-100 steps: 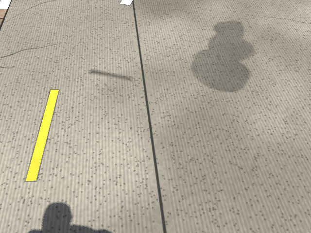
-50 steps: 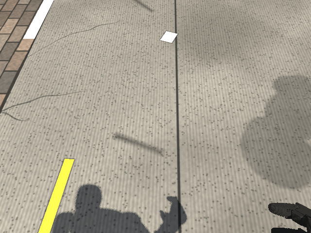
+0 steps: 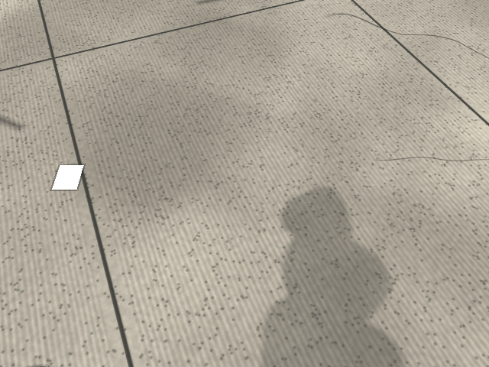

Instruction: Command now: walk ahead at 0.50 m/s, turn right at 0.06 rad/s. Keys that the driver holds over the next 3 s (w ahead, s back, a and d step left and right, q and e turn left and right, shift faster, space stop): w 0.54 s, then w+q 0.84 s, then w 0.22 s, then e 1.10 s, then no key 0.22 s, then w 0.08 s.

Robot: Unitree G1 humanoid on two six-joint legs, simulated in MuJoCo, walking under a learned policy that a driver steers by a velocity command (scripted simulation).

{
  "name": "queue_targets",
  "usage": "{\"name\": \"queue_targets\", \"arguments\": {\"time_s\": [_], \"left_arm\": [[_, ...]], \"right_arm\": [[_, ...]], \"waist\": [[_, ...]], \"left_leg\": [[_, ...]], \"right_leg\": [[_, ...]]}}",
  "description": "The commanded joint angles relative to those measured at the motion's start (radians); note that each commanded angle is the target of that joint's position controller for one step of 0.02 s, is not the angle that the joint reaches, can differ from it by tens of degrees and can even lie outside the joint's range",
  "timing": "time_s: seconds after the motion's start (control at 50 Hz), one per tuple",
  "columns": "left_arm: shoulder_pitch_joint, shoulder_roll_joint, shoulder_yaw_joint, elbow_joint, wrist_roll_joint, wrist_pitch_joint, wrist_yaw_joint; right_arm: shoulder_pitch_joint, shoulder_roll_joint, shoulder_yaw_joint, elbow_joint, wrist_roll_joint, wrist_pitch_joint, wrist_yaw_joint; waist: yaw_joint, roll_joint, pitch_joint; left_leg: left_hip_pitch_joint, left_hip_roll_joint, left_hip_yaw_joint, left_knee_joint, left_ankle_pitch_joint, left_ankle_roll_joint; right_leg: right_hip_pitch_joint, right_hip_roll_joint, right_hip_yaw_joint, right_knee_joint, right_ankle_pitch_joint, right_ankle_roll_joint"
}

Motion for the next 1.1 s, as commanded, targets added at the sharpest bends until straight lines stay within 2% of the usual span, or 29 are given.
{"name": "queue_targets", "arguments": {"time_s": [0.02, 0.06, 0.08, 0.1, 0.12, 0.14, 0.16, 0.18, 0.2, 0.22, 0.26, 0.3, 0.42, 0.52, 0.58, 0.6, 0.62, 0.64, 0.66, 0.68, 0.7, 0.72, 0.74, 0.78, 0.86, 0.96, 1.04, 1.06, 1.1], "left_arm": [[0.027, 0.176, 0.048, -0.017, -0.008, 0.002, 0.010], [0.010, 0.187, 0.051, -0.010, -0.007, 0.012, 0.015], [-0.001, 0.177, 0.046, -0.010, -0.004, 0.018, 0.017], [0.008, 0.137, 0.028, -0.022, 0.009, 0.021, 0.021], [0.138, 0.039, -0.004, -0.045, 0.011, 0.003, 0.013], [0.103, 0.064, -0.003, -0.033, 0.004, -0.016, 0.010], [0.013, 0.146, 0.020, -0.057, -0.022, -0.027, 0.003], [-0.059, 0.147, 0.018, -0.077, -0.026, -0.032, 0.004], [-0.096, 0.140, 0.019, -0.083, -0.011, -0.031, 0.007], [-0.083, 0.131, 0.024, -0.078, -0.002, -0.023, 0.010], [-0.036, 0.094, 0.019, -0.058, 0.001, -0.004, 0.011], [-0.062, 0.078, 0.016, -0.066, 0.006, 0.006, 0.015], [-0.257, 0.037, -0.001, -0.109, 0.007, -0.011, 0.002], [-0.377, 0.047, -0.004, -0.152, -0.004, -0.024, -0.025], [-0.335, 0.082, 0.009, -0.151, 0.000, -0.032, -0.033], [-0.244, 0.106, 0.023, -0.127, 0.004, -0.035, -0.029], [-0.085, 0.158, 0.049, -0.081, 0.009, -0.037, -0.019], [0.093, 0.238, 0.069, -0.056, 0.021, -0.032, -0.007], [0.102, 0.276, 0.074, -0.040, 0.022, -0.025, -0.012], [0.078, 0.168, 0.048, -0.054, 0.014, -0.025, -0.011], [0.013, 0.132, 0.035, -0.057, 0.012, -0.028, -0.006], [-0.053, 0.112, 0.028, -0.060, 0.016, -0.031, -0.006], [-0.100, 0.083, 0.022, -0.058, 0.019, -0.035, -0.007], [-0.139, 0.064, 0.020, -0.046, 0.028, -0.049, -0.007], [-0.139, 0.092, 0.033, -0.011, 0.031, -0.059, 0.004], [-0.114, 0.127, 0.043, 0.016, 0.025, -0.044, 0.022], [-0.052, 0.154, 0.055, 0.051, 0.006, -0.017, 0.026], [-0.049, 0.161, 0.058, 0.055, 0.001, -0.008, 0.027], [-0.070, 0.188, 0.066, 0.051, -0.008, 0.007, 0.032]], "right_arm": [[-0.101, -0.096, -0.022, -0.094, 0.002, -0.022, 0.014], [-0.030, -0.121, -0.033, -0.078, 0.000, -0.025, 0.015], [0.086, -0.152, -0.052, -0.043, -0.003, -0.025, 0.009], [0.249, -0.208, -0.073, -0.006, -0.010, -0.024, 0.000], [0.352, -0.311, -0.098, 0.011, -0.022, -0.018, -0.005], [0.389, -0.238, -0.079, 0.024, -0.003, -0.014, 0.000], [0.321, -0.192, -0.061, 0.015, 0.003, -0.014, -0.002], [0.248, -0.167, -0.053, 0.000, -0.003, -0.011, -0.005], [0.191, -0.140, -0.044, -0.005, -0.011, -0.010, -0.004], [0.157, -0.115, -0.036, -0.011, -0.022, -0.015, -0.003], [0.139, -0.109, -0.034, -0.006, -0.020, -0.023, -0.002], [0.150, -0.133, -0.041, 0.009, -0.016, -0.031, -0.007], [0.224, -0.166, -0.049, 0.055, -0.002, -0.017, -0.028], [0.302, -0.184, -0.056, 0.104, 0.009, 0.008, -0.033], [0.295, -0.198, -0.064, 0.116, 0.014, 0.024, -0.040], [0.270, -0.202, -0.065, 0.112, 0.016, 0.029, -0.041], [0.268, -0.171, -0.052, 0.105, 0.008, 0.031, -0.042], [0.282, -0.100, -0.025, 0.076, -0.022, 0.028, -0.041], [0.414, -0.008, -0.001, 0.072, 0.000, 0.007, -0.034], [0.338, -0.135, -0.030, 0.087, 0.025, -0.005, -0.032], [0.251, -0.171, -0.045, 0.059, 0.040, -0.011, -0.030], [0.213, -0.156, -0.045, 0.055, 0.034, -0.009, -0.035], [0.202, -0.144, -0.050, 0.056, 0.022, -0.002, -0.038], [0.243, -0.103, -0.051, 0.066, 0.026, 0.023, -0.036], [0.187, -0.067, -0.050, 0.033, 0.017, 0.052, -0.037], [0.048, -0.040, -0.037, -0.018, 0.009, 0.040, -0.008], [-0.060, -0.037, -0.032, -0.078, 0.010, 0.041, 0.015], [-0.069, -0.043, -0.034, -0.091, 0.010, 0.042, 0.020], [-0.039, -0.070, -0.048, -0.104, 0.011, 0.046, 0.027]], "waist": [[-0.011, -0.108, 0.051], [-0.058, -0.130, 0.007], [-0.119, -0.120, -0.068], [-0.184, -0.077, -0.204], [-0.153, 0.153, -0.364], [-0.187, 0.214, -0.412], [-0.186, 0.132, -0.254], [-0.164, 0.065, -0.153], [-0.138, 0.025, -0.072], [-0.102, 0.047, -0.047], [-0.069, 0.062, -0.044], [-0.063, 0.043, -0.022], [-0.125, 0.014, 0.023], [-0.159, 0.016, 0.057], [-0.111, 0.033, 0.033], [-0.052, 0.034, -0.018], [0.018, 0.013, -0.132], [0.070, -0.129, -0.305], [-0.004, -0.390, -0.409], [0.041, -0.242, -0.324], [0.033, -0.196, -0.187], [0.002, -0.131, -0.123], [-0.023, -0.130, -0.068], [-0.066, -0.153, -0.046], [-0.079, -0.107, 0.011], [-0.035, -0.085, 0.052], [-0.001, -0.074, 0.085], [-0.006, -0.081, 0.085], [-0.045, -0.110, 0.043]], "left_leg": [[0.008, -0.017, 0.001, -0.059, -0.061, 0.037], [0.122, -0.053, 0.036, -0.083, -0.134, 0.068], [0.287, -0.086, 0.069, -0.102, -0.130, 0.094], [0.559, -0.006, -0.007, -0.055, -0.082, 0.143], [0.965, 0.248, -0.445, -0.089, -0.241, 0.307], [1.021, 0.291, -0.716, -0.260, -0.429, 0.341], [0.911, 0.267, -0.599, -0.286, -0.530, 0.286], [0.770, 0.232, -0.479, -0.303, -0.496, 0.254], [0.632, 0.193, -0.385, -0.334, -0.410, 0.244], [0.540, 0.162, -0.322, -0.362, -0.329, 0.233], [0.459, 0.133, -0.245, -0.409, -0.230, 0.242], [0.436, 0.130, -0.184, -0.443, -0.146, 0.258], [0.478, 0.083, -0.041, -0.462, -0.057, 0.217], [0.618, 0.146, -0.056, -0.409, -0.049, 0.207], [0.674, 0.170, -0.087, -0.312, 0.103, 0.183], [0.658, 0.142, -0.070, -0.209, 0.242, 0.166], [0.574, 0.083, -0.036, -0.020, 0.260, 0.136], [0.362, 0.001, 0.013, 0.311, -0.062, 0.094], [0.010, -0.150, -0.021, 0.598, -0.656, 0.048], [-0.084, -0.093, -0.117, 0.695, -0.647, 0.052], [-0.128, -0.050, -0.098, 0.698, -0.549, 0.061], [-0.093, -0.006, -0.080, 0.665, -0.463, 0.054], [-0.064, 0.019, -0.082, 0.616, -0.404, 0.047], [0.023, 0.046, -0.084, 0.583, -0.344, 0.036], [-0.053, 0.054, -0.089, 0.484, -0.230, 0.013], [-0.034, 0.033, -0.007, 0.198, -0.020, 0.019], [-0.073, 0.015, 0.045, 0.083, -0.061, 0.052], [-0.070, 0.005, 0.059, 0.069, -0.098, 0.065], [0.018, -0.048, 0.112, 0.060, -0.195, 0.102]], "right_leg": [[0.008, -0.318, 0.142, -0.023, 0.326, -0.144], [0.043, -0.312, 0.132, 0.070, 0.521, -0.118], [0.026, -0.267, 0.095, 0.211, 0.666, -0.094], [-0.099, -0.214, 0.050, 0.445, 0.578, -0.059], [-0.504, -0.060, -0.004, 0.847, 0.169, 0.025], [-0.670, -0.005, 0.118, 0.994, -0.300, 0.031], [-0.770, -0.071, 0.138, 1.061, -0.255, 0.017], [-0.775, -0.125, 0.102, 1.029, -0.165, 0.007], [-0.748, -0.159, 0.081, 0.963, -0.097, 0.010], [-0.684, -0.191, 0.089, 0.908, -0.043, 0.013], [-0.608, -0.204, 0.080, 0.862, 0.000, 0.029], [-0.633, -0.212, 0.071, 0.794, 0.061, 0.050], [-0.629, -0.182, 0.030, 0.430, 0.359, 0.070], [-0.642, -0.153, 0.027, 0.292, 0.333, 0.043], [-0.547, -0.125, 0.021, 0.247, 0.220, 0.005], [-0.409, -0.096, -0.005, 0.214, 0.214, -0.014], [-0.159, -0.109, 0.002, 0.228, 0.240, -0.045], [0.152, -0.319, 0.226, 0.266, 0.258, -0.104], [0.401, -0.499, 0.660, 0.132, 0.024, -0.239], [0.327, -0.467, 0.645, 0.073, -0.111, -0.201], [0.203, -0.440, 0.491, 0.051, -0.086, -0.159], [0.079, -0.403, 0.390, 0.020, 0.003, -0.140], [-0.012, -0.369, 0.302, -0.015, 0.077, -0.131], [-0.108, -0.339, 0.187, -0.073, 0.169, -0.126], [-0.133, -0.336, 0.032, -0.120, 0.314, -0.139], [-0.095, -0.311, -0.124, -0.139, 0.352, -0.113], [0.046, -0.355, -0.172, -0.094, 0.428, -0.102], [0.081, -0.365, -0.182, -0.065, 0.489, -0.094], [0.121, -0.369, -0.210, 0.043, 0.783, -0.072]]}}
Next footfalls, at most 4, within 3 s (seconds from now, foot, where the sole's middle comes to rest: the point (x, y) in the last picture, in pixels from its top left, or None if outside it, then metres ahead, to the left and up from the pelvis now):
0.10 left None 0.24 0.14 -0.78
0.62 right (314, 350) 0.53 -0.11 -0.78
1.16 left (219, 262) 0.78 0.18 -0.78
1.66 right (244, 174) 1.14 0.13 -0.78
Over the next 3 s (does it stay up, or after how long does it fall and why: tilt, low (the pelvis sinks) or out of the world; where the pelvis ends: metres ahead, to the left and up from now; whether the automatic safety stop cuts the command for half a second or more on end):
stays up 1.08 0.18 0.00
